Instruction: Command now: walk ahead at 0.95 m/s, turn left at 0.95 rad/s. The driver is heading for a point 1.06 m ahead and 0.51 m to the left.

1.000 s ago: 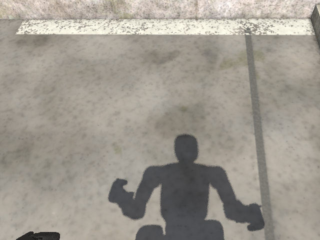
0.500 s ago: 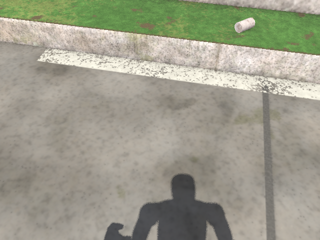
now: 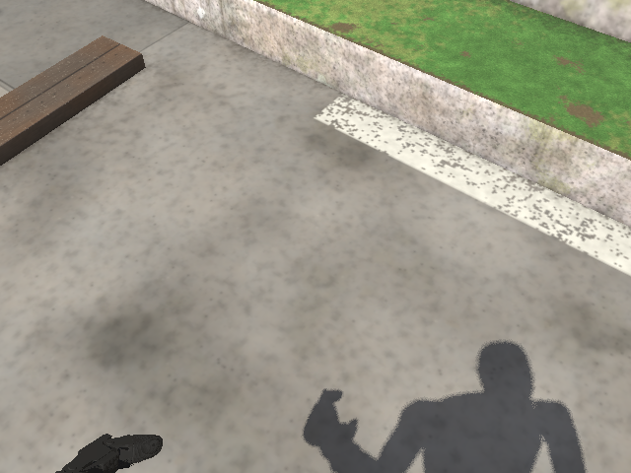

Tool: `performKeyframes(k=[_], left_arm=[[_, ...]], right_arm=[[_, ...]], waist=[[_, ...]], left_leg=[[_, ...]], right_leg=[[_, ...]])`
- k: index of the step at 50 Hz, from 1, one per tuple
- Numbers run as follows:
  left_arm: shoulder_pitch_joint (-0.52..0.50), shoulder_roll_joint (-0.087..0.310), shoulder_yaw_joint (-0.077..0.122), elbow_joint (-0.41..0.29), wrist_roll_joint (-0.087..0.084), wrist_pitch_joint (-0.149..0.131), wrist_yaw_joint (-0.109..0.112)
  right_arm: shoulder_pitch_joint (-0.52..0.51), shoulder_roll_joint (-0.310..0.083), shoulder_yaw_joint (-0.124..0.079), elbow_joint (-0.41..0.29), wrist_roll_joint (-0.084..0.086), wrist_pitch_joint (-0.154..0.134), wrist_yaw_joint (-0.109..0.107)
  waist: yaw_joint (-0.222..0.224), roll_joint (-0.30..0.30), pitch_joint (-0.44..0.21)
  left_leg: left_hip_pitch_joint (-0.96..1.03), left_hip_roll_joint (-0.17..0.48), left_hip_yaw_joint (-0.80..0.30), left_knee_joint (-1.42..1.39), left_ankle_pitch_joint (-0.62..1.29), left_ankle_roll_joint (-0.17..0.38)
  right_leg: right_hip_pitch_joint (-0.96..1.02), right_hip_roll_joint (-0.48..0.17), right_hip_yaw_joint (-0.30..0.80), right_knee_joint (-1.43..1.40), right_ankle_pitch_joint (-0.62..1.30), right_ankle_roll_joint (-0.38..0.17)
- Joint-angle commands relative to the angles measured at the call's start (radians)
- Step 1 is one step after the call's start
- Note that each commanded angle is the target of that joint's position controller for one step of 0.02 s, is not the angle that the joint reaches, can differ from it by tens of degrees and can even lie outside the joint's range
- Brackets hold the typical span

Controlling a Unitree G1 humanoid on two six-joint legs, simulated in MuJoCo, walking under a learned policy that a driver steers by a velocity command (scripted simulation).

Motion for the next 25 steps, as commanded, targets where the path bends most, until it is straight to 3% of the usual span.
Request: performKeyframes(k=[1,3,5,8,10,11,12,13,14,15,16,17,18,19,21,23,25], left_arm=[[0.001,0.12,0.034,-0.07,0.035,0.013,0.002],[-0.13,0.07,0.02,-0.107,0.049,0.005,-0.002],[-0.222,0.038,0.015,-0.138,0.022,0.001,-0.01],[-0.284,0.11,0.051,-0.17,-0.025,-0.005,-0.009],[-0.232,0.172,0.083,-0.161,-0.035,-0.013,-0.007],[-0.104,0.208,0.107,-0.136,-0.041,-0.016,-0.001],[0.136,0.225,0.119,-0.096,-0.048,-0.005,0.009],[0.395,0.274,0.124,-0.053,-0.04,0.012,0.021],[0.351,0.306,0.12,-0.021,0.004,0.003,-0.009],[0.271,0.185,0.106,-0.062,0.008,0.011,-0.01],[0.23,0.133,0.094,-0.057,0.003,0.023,0.0],[0.217,0.139,0.092,-0.028,0.014,0.031,-0.002],[0.195,0.138,0.092,-0.004,0.023,0.031,-0.002],[0.175,0.121,0.086,0.017,0.029,0.027,-0.002],[0.156,0.073,0.073,0.06,0.002,0.024,-0.013],[0.138,0.088,0.075,0.09,-0.009,0.023,-0.015],[0.1,0.127,0.081,0.097,0.007,0.022,-0.009]], right_arm=[[-0.104,-0.105,-0.024,-0.087,0.023,-0.028,-0.025],[-0.074,-0.108,-0.023,-0.057,0.031,-0.019,-0.045],[-0.002,-0.14,-0.036,-0.026,0.032,-0.011,-0.045],[0.031,-0.139,-0.044,0.0,0.045,-0.014,-0.05],[0.022,-0.143,-0.053,0.008,0.038,-0.006,-0.058],[0.002,-0.162,-0.06,0.004,0.023,0.003,-0.055],[-0.062,-0.159,-0.053,-0.025,-0.008,0.011,-0.045],[-0.071,-0.045,-0.014,-0.063,-0.048,0.007,-0.037],[0.141,0.025,0.018,-0.102,0.051,-0.001,-0.028],[0.086,-0.078,0.006,-0.065,0.079,0.01,-0.042],[-0.049,-0.143,-0.009,-0.086,0.055,0.015,-0.04],[-0.135,-0.131,-0.008,-0.107,0.029,0.02,-0.037],[-0.188,-0.115,-0.011,-0.133,0.009,0.019,-0.032],[-0.18,-0.094,-0.011,-0.141,0.022,0.027,-0.022],[-0.179,-0.05,-0.002,-0.154,0.046,0.05,-0.018],[-0.209,-0.026,0.009,-0.175,0.037,0.06,-0.011],[-0.238,-0.038,0.012,-0.188,0.03,0.053,-0.003]], waist=[[0.073,-0.009,0.079],[0.026,0.013,0.092],[-0.039,0.059,0.046],[-0.054,0.12,0.029],[-0.012,0.145,-0.015],[0.063,0.163,-0.107],[0.195,0.191,-0.267],[0.255,0.046,-0.448],[0.091,-0.563,-0.611],[0.134,-0.391,-0.444],[0.159,-0.227,-0.283],[0.144,-0.019,-0.169],[0.118,0.021,-0.093],[0.082,-0.003,-0.048],[0.048,-0.048,-0.002],[0.026,-0.04,0.056],[0.006,-0.03,0.094]], left_leg=[[-0.156,0.203,-0.351,-0.394,0.096,0.163],[-0.231,0.133,-0.26,-0.353,0.238,0.114],[-0.223,0.135,-0.278,-0.363,0.187,0.073],[-0.024,0.187,-0.393,-0.324,0.161,0.046],[0.137,0.212,-0.426,-0.198,0.411,0.019],[0.176,0.2,-0.41,-0.046,0.602,-0.007],[0.099,0.19,-0.382,0.202,0.67,-0.041],[-0.122,0.136,-0.314,0.572,0.247,-0.058],[-0.437,0.064,-0.243,0.894,-0.237,-0.094],[-0.542,0.17,-0.195,0.946,-0.133,-0.094],[-0.564,0.194,-0.142,0.928,-0.059,-0.095],[-0.53,0.23,-0.12,0.9,-0.037,-0.095],[-0.503,0.268,-0.12,0.844,-0.007,-0.091],[-0.465,0.302,-0.123,0.82,-0.003,-0.089],[-0.489,0.338,-0.107,0.8,-0.023,-0.082],[-0.541,0.359,-0.094,0.771,0.022,-0.091],[-0.535,0.359,-0.076,0.679,0.146,-0.112]], right_leg=[[-0.025,-0.014,-0.083,-0.214,0.093,0.039],[0.092,0.044,-0.144,-0.456,0.299,0.068],[0.231,0.105,-0.168,-0.66,0.427,0.073],[0.261,0.116,-0.081,-0.841,0.451,0.067],[0.303,0.123,-0.069,-0.88,0.352,0.04],[0.436,0.126,-0.09,-0.863,0.301,0.018],[0.705,0.053,-0.066,-0.768,0.229,-0.019],[1.061,-0.132,0.129,-0.669,-0.004,-0.05],[1.271,-0.384,0.79,-0.959,-0.466,-0.235],[1.159,-0.328,0.765,-1.04,-0.672,-0.195],[1.007,-0.28,0.553,-1.031,-0.483,-0.152],[0.845,-0.247,0.412,-1.037,-0.243,-0.136],[0.721,-0.219,0.306,-1.047,-0.089,-0.139],[0.633,-0.198,0.218,-1.065,-0.02,-0.133],[0.569,-0.18,0.089,-1.099,0.051,-0.126],[0.514,-0.182,-0.022,-1.134,0.154,-0.124],[0.456,-0.16,-0.145,-1.175,0.227,-0.115]])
